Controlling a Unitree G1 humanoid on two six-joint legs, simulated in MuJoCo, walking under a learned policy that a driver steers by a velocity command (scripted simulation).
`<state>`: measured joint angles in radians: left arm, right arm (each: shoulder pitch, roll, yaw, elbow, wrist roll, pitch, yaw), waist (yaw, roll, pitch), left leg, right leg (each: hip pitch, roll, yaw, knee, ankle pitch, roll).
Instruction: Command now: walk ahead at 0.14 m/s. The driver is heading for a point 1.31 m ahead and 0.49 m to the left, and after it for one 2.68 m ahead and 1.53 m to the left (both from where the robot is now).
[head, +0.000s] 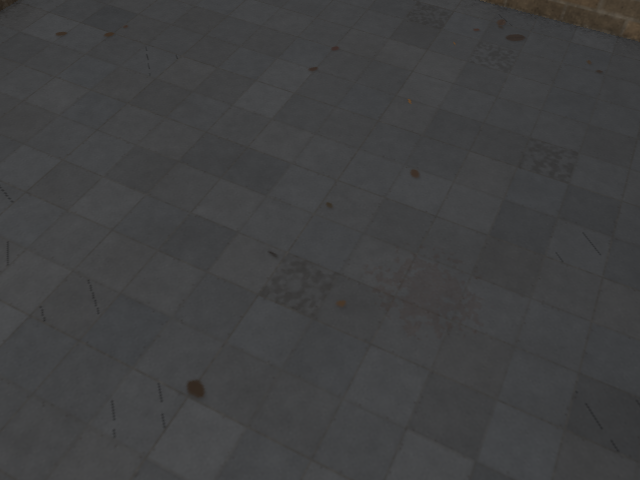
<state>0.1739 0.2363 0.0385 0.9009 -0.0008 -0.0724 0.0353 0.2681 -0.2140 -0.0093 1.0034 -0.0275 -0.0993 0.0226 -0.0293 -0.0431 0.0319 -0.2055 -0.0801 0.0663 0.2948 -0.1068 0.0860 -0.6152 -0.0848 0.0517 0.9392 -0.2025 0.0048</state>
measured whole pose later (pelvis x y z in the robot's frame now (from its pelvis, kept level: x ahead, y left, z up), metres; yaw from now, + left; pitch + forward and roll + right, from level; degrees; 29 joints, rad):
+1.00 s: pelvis +0.21 +0.07 +0.01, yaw +26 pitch +4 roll -2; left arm 0.04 0.27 0.08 0.83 0.00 -0.10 0.02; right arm 0.32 -0.25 -0.08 0.80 0.02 -0.04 -0.03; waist -0.06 -0.01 -0.03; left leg -0.22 -0.10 -0.18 0.34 -0.17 0.09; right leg -0.53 0.00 0.11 0.58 -0.11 0.03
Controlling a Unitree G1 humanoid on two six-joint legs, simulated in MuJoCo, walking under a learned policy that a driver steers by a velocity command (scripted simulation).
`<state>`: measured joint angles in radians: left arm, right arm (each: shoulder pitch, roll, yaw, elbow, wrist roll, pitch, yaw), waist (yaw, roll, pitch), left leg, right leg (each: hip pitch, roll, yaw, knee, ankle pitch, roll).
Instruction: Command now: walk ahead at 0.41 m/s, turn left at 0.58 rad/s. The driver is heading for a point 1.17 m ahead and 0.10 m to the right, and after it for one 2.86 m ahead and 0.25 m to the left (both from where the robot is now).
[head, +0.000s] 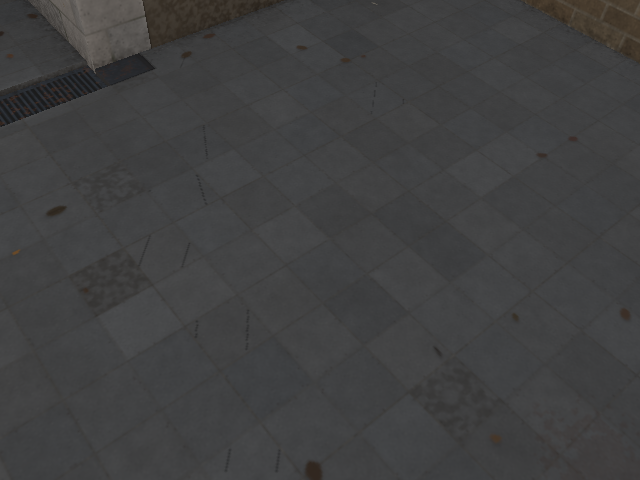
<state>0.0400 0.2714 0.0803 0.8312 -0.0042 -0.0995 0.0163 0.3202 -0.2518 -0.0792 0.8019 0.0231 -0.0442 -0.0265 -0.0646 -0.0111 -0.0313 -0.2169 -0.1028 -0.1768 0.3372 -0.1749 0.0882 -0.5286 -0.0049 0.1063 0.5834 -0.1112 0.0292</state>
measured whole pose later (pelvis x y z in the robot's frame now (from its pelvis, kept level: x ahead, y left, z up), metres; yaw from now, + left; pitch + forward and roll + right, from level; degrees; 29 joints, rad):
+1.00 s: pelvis +0.47 +0.08 -0.01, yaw +5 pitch +1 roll +3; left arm 0.15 0.28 0.05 0.78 -0.02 -0.05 -0.02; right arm 0.33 -0.27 -0.06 0.85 -0.01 -0.10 0.01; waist -0.06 -0.05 0.01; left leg 0.02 -0.06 0.16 0.20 -0.24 0.04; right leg -0.72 -0.10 0.06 0.76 0.08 -0.01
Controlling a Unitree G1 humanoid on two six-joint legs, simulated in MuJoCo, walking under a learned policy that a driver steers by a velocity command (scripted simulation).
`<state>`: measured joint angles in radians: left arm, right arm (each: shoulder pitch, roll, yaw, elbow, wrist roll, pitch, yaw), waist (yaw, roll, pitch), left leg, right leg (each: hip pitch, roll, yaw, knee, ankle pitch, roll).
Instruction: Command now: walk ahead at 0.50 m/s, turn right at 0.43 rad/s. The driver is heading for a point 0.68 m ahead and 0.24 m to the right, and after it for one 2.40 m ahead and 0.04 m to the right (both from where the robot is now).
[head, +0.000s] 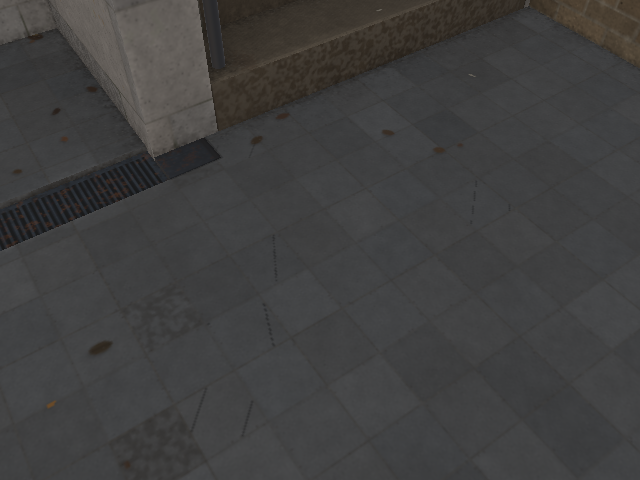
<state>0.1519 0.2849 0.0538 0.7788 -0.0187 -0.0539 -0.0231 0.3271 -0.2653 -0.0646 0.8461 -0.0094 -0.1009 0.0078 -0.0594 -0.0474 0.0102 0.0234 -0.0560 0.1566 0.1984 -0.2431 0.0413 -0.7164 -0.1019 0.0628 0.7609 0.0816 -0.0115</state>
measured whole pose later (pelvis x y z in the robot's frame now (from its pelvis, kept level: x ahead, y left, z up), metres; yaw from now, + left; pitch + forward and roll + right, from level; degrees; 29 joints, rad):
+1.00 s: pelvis +0.55 -0.12 +0.00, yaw -32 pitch +2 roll +2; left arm 0.11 0.29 0.06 0.61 0.00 -0.04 -0.01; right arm 0.34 -0.28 -0.06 0.85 0.01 -0.08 0.01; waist -0.09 -0.04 0.04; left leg -0.08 -0.01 0.10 0.29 -0.24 0.02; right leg -0.65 -0.08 0.06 0.77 -0.10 0.01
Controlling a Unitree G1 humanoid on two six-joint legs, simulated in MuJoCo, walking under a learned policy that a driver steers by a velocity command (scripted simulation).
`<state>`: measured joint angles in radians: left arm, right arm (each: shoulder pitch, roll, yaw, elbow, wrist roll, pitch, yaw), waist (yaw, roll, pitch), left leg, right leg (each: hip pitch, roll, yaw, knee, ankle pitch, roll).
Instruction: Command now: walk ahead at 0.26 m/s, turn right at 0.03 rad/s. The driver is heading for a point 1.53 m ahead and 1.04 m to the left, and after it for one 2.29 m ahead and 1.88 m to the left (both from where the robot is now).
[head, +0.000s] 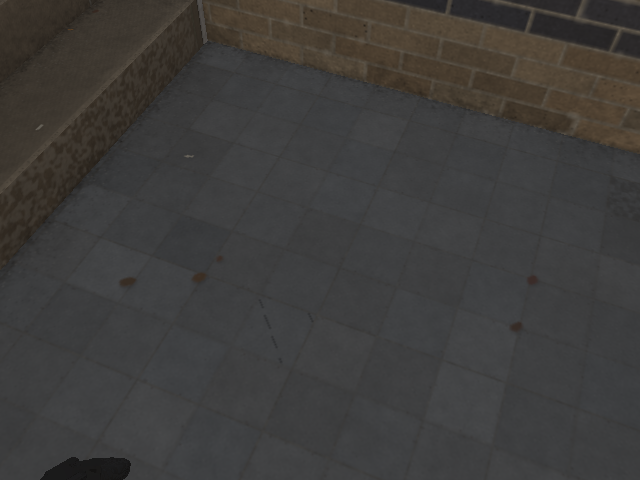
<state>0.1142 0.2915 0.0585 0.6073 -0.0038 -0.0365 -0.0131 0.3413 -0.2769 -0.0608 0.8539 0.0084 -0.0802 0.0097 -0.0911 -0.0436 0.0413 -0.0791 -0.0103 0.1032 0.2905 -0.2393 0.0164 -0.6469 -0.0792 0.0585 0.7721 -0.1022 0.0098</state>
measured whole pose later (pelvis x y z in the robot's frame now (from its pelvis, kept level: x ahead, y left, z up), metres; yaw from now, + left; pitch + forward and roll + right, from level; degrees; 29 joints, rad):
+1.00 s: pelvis +0.13 +0.00 -0.01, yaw +32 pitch +2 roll -1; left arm 0.11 0.29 0.08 0.75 -0.01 -0.02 0.01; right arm 0.19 -0.32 -0.07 0.63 0.02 0.05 -0.03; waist -0.01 0.01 0.01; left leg -0.34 -0.11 -0.21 0.56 -0.27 0.04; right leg -0.27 0.04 0.07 0.48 -0.27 0.02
